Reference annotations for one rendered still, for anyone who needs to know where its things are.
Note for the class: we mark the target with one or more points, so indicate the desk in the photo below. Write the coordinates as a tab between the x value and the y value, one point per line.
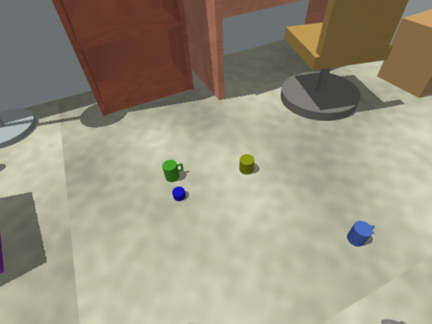
204	24

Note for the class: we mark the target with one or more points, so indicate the coat stand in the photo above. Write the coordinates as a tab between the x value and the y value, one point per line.
15	124

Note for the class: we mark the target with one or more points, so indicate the bookshelf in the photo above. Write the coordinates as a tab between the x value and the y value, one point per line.
131	51

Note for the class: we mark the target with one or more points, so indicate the office chair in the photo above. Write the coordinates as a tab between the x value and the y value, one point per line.
352	32

